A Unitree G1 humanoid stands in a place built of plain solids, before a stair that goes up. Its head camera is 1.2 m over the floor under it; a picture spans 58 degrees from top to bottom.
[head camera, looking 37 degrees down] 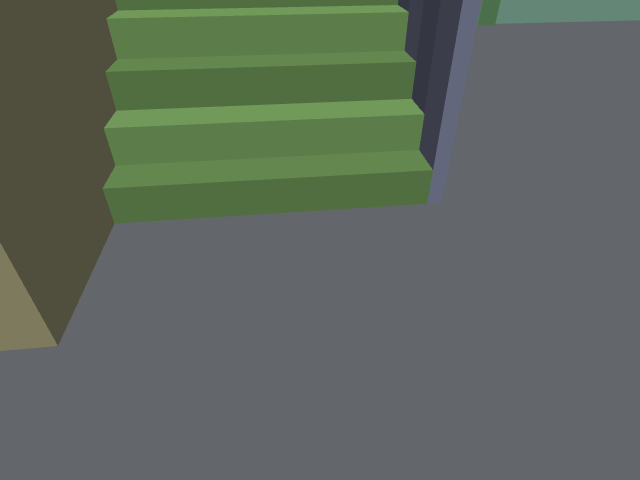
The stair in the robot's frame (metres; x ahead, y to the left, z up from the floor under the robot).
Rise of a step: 0.20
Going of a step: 0.23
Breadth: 1.56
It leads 7 degrees to the left of straight ahead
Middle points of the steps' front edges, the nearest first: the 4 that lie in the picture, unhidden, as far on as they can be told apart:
1.81 0.22 0.20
2.04 0.25 0.39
2.27 0.27 0.59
2.50 0.30 0.78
